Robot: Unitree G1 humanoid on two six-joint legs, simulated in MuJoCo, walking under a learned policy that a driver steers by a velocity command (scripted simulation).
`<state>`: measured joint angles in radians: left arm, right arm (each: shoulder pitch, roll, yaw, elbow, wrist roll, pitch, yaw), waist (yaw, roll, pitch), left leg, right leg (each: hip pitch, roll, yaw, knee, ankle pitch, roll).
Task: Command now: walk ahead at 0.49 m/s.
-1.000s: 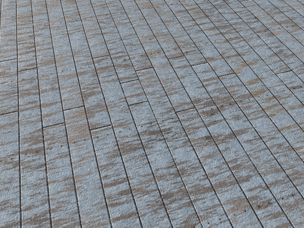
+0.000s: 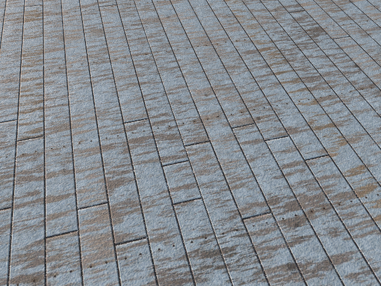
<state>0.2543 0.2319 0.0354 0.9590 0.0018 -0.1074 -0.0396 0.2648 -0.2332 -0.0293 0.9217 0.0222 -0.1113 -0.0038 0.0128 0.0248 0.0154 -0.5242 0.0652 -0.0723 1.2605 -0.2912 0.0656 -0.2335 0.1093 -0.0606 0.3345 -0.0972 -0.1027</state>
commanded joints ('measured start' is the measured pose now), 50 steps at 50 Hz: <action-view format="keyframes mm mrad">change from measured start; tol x32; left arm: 1 -44 79 3 -42 4 -24 3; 19 232 19 -30 -13 -17 -11 31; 41 -370 70 9 -214 -22 0 -3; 46 160 267 88 -95 -1 -13 21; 50 -5 124 42 -113 -8 -11 19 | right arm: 1 106 -48 -17 -35 -11 19 -15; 12 -331 -58 -7 -176 -2 2 16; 19 237 -268 -87 -52 -22 -5 24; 50 83 -143 -42 -21 27 6 -12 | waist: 1 -67 -62 29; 15 21 -112 27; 19 -125 282 -405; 29 -1 37 4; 42 -62 44 72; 47 81 -331 -435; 50 57 -89 -134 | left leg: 1 -51 80 -1 -81 83 -32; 14 -53 11 58 -749 231 -19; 17 421 -2 55 -785 213 62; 19 956 359 -639 -939 62 284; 25 387 168 -156 -1098 296 165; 35 452 128 2 -1151 357 127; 45 495 113 8 -702 745 62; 47 -102 -124 26 -59 -270 -26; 50 -188 20 -43 28 -97 -10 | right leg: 1 -99 -281 249 -248 27 -178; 15 236 -355 219 -64 161 -76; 17 126 -260 134 271 358 -25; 20 -561 -115 185 986 -420 39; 41 -479 -188 73 197 98 40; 45 71 -122 33 155 61 -23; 47 697 -548 703 59 -103 -223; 50 311 -455 428 -64 -70 -101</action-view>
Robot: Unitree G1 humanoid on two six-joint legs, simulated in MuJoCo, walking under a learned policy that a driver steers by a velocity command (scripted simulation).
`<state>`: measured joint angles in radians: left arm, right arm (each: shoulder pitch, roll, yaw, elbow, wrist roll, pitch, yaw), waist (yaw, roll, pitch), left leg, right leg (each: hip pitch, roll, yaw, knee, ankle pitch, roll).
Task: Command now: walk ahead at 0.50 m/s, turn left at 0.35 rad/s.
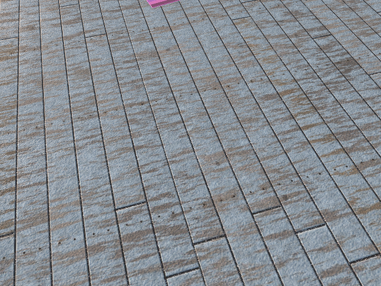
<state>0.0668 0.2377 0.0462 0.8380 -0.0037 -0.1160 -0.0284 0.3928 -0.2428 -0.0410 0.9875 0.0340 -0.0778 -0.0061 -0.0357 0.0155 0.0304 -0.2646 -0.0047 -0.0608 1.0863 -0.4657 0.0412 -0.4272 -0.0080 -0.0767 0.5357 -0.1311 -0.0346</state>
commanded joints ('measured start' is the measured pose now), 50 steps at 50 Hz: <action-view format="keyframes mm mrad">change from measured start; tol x32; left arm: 1 138 97 27 10 4 -5 6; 45 -192 118 29 -160 0 -20 -3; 50 172 221 69 -90 21 -36 5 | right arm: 1 -55 -113 -37 -91 2 -19 -15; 18 -395 -36 -32 -285 -11 34 54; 24 66 -284 -143 -210 -7 51 27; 50 -48 -128 -51 -257 -32 21 -11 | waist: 1 75 -69 -93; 50 132 56 -232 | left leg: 1 -406 118 -49 160 137 12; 18 -475 119 92 -402 416 29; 23 88 -65 199 -524 323 147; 26 633 338 -738 -823 143 371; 33 88 163 -247 -863 572 251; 50 113 80 -203 -336 727 90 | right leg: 1 390 -311 361 -310 -9 -158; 17 475 -292 -101 -374 232 -115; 22 517 -287 -173 -12 822 -59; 23 419 -241 -194 217 774 -22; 25 -257 47 -5 857 -460 73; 26 -365 6 168 913 -433 42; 46 -150 -11 114 -54 139 24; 50 391 -104 195 -59 139 -111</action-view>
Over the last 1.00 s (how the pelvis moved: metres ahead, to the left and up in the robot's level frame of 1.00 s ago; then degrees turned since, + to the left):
0.53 0.03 -0.01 2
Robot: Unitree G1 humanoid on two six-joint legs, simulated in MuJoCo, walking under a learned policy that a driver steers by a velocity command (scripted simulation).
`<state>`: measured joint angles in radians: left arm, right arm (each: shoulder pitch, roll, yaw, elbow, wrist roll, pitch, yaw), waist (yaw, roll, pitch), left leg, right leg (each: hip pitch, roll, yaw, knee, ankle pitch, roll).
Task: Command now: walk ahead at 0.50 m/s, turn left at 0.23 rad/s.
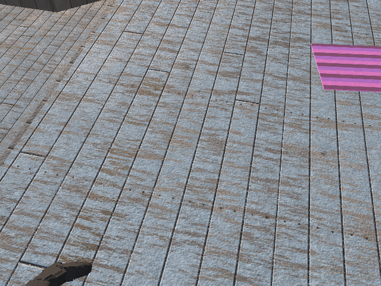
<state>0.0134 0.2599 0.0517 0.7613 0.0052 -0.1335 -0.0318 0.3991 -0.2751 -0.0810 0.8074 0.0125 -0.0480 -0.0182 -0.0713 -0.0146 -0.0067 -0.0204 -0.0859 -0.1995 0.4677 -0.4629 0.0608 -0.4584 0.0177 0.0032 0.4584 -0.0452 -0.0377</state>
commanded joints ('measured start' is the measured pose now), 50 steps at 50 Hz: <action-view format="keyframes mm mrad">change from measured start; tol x32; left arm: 1 380 279 89 22 19 -7 10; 50 65 103 35 -111 -23 99 -28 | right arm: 1 87 -36 7 -73 8 -22 3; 21 -463 -34 25 -223 8 -50 51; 28 66 -200 -42 -114 -24 -43 30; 50 -125 -212 -52 9 13 -14 -3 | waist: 1 154 -175 -353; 6 91 -33 13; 23 142 -72 56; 28 -59 248 -441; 31 -4 84 -52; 50 66 96 30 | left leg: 1 -501 11 38 660 334 -18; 2 -687 -6 0 798 -115 -23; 22 -610 134 193 47 442 -22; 26 59 191 125 29 470 88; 28 467 527 -483 -98 278 259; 34 -177 354 39 -328 337 148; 50 118 387 398 -103 980 50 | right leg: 1 820 -344 511 -6 -84 -273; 3 721 -386 664 -167 -413 -248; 8 306 -239 312 -286 -97 -194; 25 463 -216 104 8 490 -94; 29 -317 -55 125 850 -480 9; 42 -204 -144 43 334 111 35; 50 -101 -41 -99 191 -149 -66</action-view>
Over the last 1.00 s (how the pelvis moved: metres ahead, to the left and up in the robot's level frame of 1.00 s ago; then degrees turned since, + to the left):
0.52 0.14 0.00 31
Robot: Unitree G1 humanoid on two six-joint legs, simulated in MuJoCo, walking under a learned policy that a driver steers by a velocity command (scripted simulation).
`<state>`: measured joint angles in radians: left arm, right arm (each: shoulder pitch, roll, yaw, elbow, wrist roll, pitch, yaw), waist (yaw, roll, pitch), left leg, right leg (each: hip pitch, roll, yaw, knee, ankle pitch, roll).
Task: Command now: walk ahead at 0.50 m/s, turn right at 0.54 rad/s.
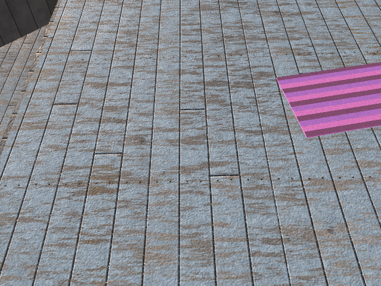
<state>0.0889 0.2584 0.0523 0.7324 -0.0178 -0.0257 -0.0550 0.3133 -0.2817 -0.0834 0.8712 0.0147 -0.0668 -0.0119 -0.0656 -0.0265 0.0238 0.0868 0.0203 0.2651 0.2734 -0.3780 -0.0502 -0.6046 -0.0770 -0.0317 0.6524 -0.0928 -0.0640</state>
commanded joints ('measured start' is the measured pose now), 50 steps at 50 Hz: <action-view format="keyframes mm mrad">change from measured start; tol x32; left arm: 1 108 138 56 -57 -4 -7 -2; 50 132 167 43 -67 49 -38 64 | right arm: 1 -56 -210 -49 -58 14 15 -12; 22 -384 -85 15 -233 -9 -58 43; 29 107 -259 -50 -118 -25 -61 46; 50 -32 -97 28 -38 -21 2 9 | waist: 1 132 104 -65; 4 129 -239 -384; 26 73 -96 -34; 29 16 374 -374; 50 74 17 -173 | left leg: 1 -16 253 -38 261 1017 139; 2 -144 205 -15 500 949 98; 4 -790 -74 -246 1107 -236 8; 24 -639 6 -300 217 366 62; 27 -280 19 -298 191 371 149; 29 274 360 -955 90 125 367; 31 105 320 -855 14 -73 297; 38 -245 184 -405 -12 959 287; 50 -273 68 -326 275 550 122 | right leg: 1 206 106 -96 -42 -96 -68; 4 986 -267 873 -314 -210 -388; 12 410 -79 342 -421 205 -230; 27 524 -38 293 -52 395 -77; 29 -21 184 168 544 -452 32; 31 -186 83 198 649 -376 24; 48 265 67 53 -189 108 35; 50 515 -47 157 -210 621 -32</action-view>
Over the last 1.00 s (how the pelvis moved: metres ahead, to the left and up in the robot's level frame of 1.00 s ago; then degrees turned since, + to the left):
0.53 0.00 0.00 -14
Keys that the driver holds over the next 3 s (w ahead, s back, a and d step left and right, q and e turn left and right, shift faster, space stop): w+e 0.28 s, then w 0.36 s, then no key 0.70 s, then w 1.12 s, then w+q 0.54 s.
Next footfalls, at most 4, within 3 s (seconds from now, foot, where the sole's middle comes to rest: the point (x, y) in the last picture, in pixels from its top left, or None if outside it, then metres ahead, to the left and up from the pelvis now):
0.04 right None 0.19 -0.11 -0.76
0.54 left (180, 275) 0.50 0.05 -0.76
0.98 right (251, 235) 0.63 -0.22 -0.76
1.22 left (178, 246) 0.61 0.05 -0.76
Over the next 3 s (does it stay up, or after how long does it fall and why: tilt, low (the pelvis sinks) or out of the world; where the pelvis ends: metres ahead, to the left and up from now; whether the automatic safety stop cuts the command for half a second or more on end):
stays up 1.31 -0.28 0.01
